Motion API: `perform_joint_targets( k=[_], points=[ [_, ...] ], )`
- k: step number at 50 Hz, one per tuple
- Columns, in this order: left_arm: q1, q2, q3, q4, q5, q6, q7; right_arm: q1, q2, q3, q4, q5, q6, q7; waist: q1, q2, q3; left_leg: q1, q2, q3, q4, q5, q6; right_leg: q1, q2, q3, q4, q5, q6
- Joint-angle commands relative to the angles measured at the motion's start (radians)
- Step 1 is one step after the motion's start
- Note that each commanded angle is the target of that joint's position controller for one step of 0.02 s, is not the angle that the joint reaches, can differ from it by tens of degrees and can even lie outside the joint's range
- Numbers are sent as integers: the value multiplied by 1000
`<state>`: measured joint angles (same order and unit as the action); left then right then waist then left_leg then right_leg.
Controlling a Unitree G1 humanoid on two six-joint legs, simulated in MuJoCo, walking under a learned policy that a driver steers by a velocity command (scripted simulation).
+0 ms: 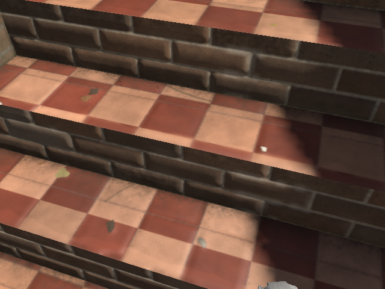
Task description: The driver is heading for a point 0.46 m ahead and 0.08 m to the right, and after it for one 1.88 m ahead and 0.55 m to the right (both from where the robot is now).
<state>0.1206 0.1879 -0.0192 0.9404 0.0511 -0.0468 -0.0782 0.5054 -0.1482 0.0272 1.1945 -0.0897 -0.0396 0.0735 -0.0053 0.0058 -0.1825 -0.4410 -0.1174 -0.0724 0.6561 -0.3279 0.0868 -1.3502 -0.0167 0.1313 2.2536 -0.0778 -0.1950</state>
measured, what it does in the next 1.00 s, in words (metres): climbs, turning right: right foot 0.20 m higher, then left foot 0.20 m higher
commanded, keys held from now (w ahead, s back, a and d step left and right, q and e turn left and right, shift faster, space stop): w+q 0.04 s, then w+e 0.44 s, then e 0.52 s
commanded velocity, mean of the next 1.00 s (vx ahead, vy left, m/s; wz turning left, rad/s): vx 0.35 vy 0.00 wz -0.27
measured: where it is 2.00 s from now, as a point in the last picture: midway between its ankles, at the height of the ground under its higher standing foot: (215, 274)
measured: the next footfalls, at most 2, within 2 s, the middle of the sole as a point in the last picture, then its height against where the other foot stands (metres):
right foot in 0.16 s outside the picture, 0.20 m higher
left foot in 0.70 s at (186, 235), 0.20 m higher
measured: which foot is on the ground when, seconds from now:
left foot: down 0.00-0.22, up 0.24-0.68, down 0.70-1.00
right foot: up 0.00-0.14, down 0.16-0.72, up 0.74-1.00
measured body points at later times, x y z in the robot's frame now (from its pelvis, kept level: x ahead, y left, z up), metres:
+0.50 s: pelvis +0.23 -0.06 +0.20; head +0.20 -0.07 +0.65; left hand +0.11 +0.13 +0.05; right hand +0.42 -0.27 +0.09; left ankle +0.32 +0.10 -0.24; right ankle +0.19 -0.13 -0.52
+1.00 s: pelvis +0.42 -0.02 +0.40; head +0.40 -0.03 +0.85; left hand +0.64 +0.16 +0.29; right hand +0.46 -0.28 +0.27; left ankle +0.51 +0.05 -0.32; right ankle +0.40 -0.16 -0.13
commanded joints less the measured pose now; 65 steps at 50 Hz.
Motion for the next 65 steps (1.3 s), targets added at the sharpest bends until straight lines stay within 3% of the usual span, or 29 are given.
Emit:
perform_joint_targets(
  k=[1, 5, 8, 9, 10, 11, 12, 13, 15, 18, 21, 24, 29, 31, 32, 35, 36, 37, 38, 39, 41, 43, 48, 52, 58, 61, 62, 63, 65],
  points=[
    [-167, 23, -21, -127, -6, 9, 17, -22, -87, 0, -67, -39, -41, 5, 13, 4, 69, -63, 161, -261, -305, -59, 126, -13, -27, -121, -99, 14, 36],
    [-302, 25, -39, -192, 11, 77, 27, -151, -170, -5, -169, 62, -44, 53, 48, 119, 144, -228, 341, -304, -575, 180, 252, 378, -32, -204, -668, -383, 118],
    [-173, 93, -1, -221, -8, 82, -13, -116, -315, -66, -167, 100, -89, 59, 122, 207, -16, 269, 394, -167, -380, 1676, 281, 520, 128, -360, -957, -339, 126],
    [-100, 143, 18, -199, -6, 72, -10, -49, -320, -84, -132, 75, -88, 75, 107, 214, -119, 411, 354, -95, -207, 2046, 260, 574, 146, -293, -1027, -295, 69],
    [242, 86, 29, -81, -35, 26, 73, 10, -174, -75, -158, 144, -102, -68, 176, 3, -227, 261, 288, 42, 90, 1648, 120, 1020, 22, 24, -1144, -669, -17],
    [405, 166, 56, 20, -70, 41, 133, -94, -177, -86, -182, 138, -96, -87, 240, -180, -142, -7, 165, 71, 349, 1175, 85, 1061, -60, 496, -1584, -1041, -94],
    [436, 213, 48, -31, 64, 62, 57, -264, -162, -100, -121, 24, -33, 43, 348, -374, 64, -488, -69, -264, 919, 455, 80, 999, -133, 1017, -1885, -1078, -219],
    [442, 225, 54, 10, 38, 39, 35, -311, -118, -98, -197, 70, -20, 63, 243, -390, 148, -697, -86, -357, 1232, 512, 143, 959, -125, 966, -1838, -1061, -153],
    [241, 50, 35, 49, -3, 37, 2, -288, -90, -75, -192, 79, -32, 37, 81, 42, 185, -805, -18, -308, 1308, 495, 191, 911, -110, 639, -1744, -665, -101],
    [36, -97, -6, 113, -20, -4, 12, -278, -65, -27, -229, 37, -15, -12, -77, -4, 154, -870, 60, -210, 1373, 375, 180, 787, -21, 336, -1782, -491, -3],
    [100, -19, 12, 108, 15, -42, -14, -449, -96, -8, -323, 61, -16, -28, -58, 30, 73, -727, 119, 11, 1177, 447, 137, 699, 27, 108, -1827, -163, 70],
    [422, -4, 4, 206, 24, -56, 2, -527, -60, 15, -353, 31, 5, -23, 36, -139, 76, -986, 143, 51, 1545, 230, 72, 972, -55, 272, -1845, -153, -34],
    [583, -29, -16, 283, 76, -60, 11, -881, -30, 41, -532, 60, 14, -57, 103, -79, 104, -1177, 196, 112, 1238, 96, 83, 1210, -107, 305, -1864, 162, -33],
    [468, 7, 4, 226, 5, -60, -16, -1034, 8, 52, -610, 27, 69, -55, 58, -114, 138, -786, 216, 216, 918, -76, 70, 881, -158, 256, -2142, 242, -53],
    [408, 67, 23, 195, -37, -69, -26, -989, 15, 37, -631, 47, 101, -20, -41, -198, 75, -383, 128, 381, 909, 7, 43, 640, -145, 200, -2151, 829, -100],
    [320, 194, 80, 103, -82, -127, -45, -619, -151, -32, -520, 68, 100, -48, -170, -237, -106, -90, -9, 233, 342, 33, 25, 1059, -177, 161, -1800, 1755, -22],
    [349, 71, 67, 98, 2, -117, -60, -286, -153, -38, -429, 70, 90, -74, -182, 23, -454, 413, 203, -149, 254, 568, 207, 925, -122, 163, -1416, 1354, 55],
    [465, -56, 47, 78, 52, -81, -77, -181, -221, -46, -405, 33, 88, -67, -144, 389, -537, 559, 548, -789, -167, 453, 466, 631, 143, 128, -982, 42, 103],
    [346, 66, 97, 139, -19, -43, -72, -190, -236, -69, -414, -7, 70, -72, -235, 240, -229, 221, 528, -955, -322, -259, 363, 473, 112, 242, -374, 110, 113],
    [283, 30, 103, 111, -52, -35, -67, -359, -259, -69, -381, 31, 30, -64, -120, 166, 9, 3, 464, -781, -323, -556, 257, 336, 77, 188, -264, 175, 91],
    [266, -33, 88, 131, -20, -21, -24, -518, -22, -22, -311, 69, -15, -42, 14, -132, 57, -142, 430, -352, -237, -334, 177, 349, 21, 108, -287, 116, 27],
    [234, -84, 72, 105, -35, -5, -1, -626, 145, 19, -311, 88, -49, -59, 89, -96, 68, -197, 323, -39, -262, -21, 78, 407, -32, 101, -468, -14, 24],
    [76, -6, 48, 8, -38, 7, -26, -614, -77, -54, -385, 17, -30, -54, 66, 28, -51, -103, 302, 224, -388, 249, 111, 453, -25, -88, -446, -80, 123],
    [123, 119, 92, 19, -3, 18, -34, -784, -174, -73, -507, 56, -78, -45, 115, -16, 1, -121, 308, 327, -459, 205, 60, 723, -77, -111, -764, -43, 157],
    [95, 79, 55, -85, -9, 1, 20, -580, -196, -96, -451, 41, -64, -49, 51, 58, 41, 412, 541, 171, -292, 398, 172, 745, -84, -108, -1615, -174, 185],
    [44, 212, 101, -117, -26, -54, 82, -427, -27, -64, -488, 47, -42, -50, -94, -243, -71, 180, 258, 339, 92, -73, -64, 1089, -123, 144, -1821, 456, -79],
    [60, 298, 134, -134, -46, -54, 91, -536, -102, -71, -547, 70, -66, -68, 3, -282, -59, -146, 138, 304, 196, -153, -150, 1253, -236, 379, -1866, 280, -217],
    [163, 279, 143, -109, -5, -59, 89, -679, -106, -65, -568, 71, -63, -72, 115, -241, -45, -312, 139, 186, 502, -256, -158, 1308, -256, 419, -1895, 209, -216],
    [18, 225, 138, -147, -5, -49, 63, -587, -113, -63, -502, 84, -39, -58, 56, -101, -58, -417, 150, -38, 976, -218, -145, 1233, -259, 345, -1804, 436, -145]
  ],
)
Keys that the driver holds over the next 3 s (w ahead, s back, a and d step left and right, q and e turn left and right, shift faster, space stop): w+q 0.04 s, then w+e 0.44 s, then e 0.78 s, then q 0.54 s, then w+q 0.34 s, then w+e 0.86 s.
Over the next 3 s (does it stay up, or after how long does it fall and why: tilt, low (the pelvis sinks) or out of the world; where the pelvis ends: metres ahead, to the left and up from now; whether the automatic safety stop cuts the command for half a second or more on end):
stays up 0.89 -0.07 0.67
